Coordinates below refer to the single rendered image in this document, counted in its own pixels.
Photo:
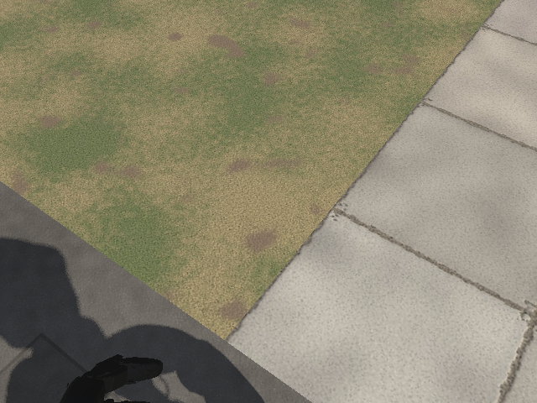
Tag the left robot hand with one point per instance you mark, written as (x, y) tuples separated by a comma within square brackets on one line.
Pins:
[(108, 376)]

